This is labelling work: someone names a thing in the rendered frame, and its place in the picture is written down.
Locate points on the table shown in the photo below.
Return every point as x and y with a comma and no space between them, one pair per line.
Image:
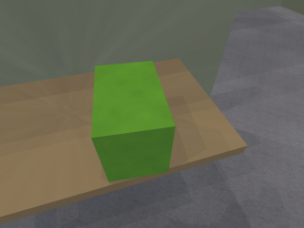
47,156

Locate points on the carton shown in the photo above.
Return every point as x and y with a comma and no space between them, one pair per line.
132,126

